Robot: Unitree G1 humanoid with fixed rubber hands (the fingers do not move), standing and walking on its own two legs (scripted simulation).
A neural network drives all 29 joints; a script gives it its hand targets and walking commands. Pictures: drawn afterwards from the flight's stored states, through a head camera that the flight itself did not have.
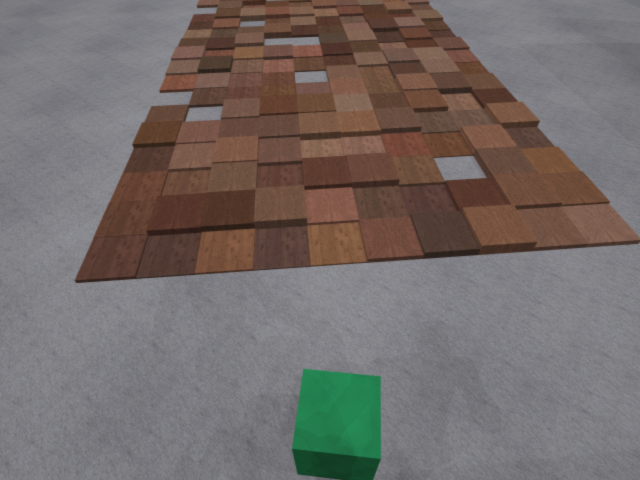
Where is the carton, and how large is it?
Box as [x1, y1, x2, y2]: [292, 369, 380, 479]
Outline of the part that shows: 303,369 292,445 297,473 340,479 372,479 380,459 380,376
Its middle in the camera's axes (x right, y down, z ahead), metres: +0.05 +0.52 +1.07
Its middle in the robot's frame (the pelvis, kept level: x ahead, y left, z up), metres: +0.41 -0.02 -0.66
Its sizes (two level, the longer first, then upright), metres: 0.210 0.200 0.250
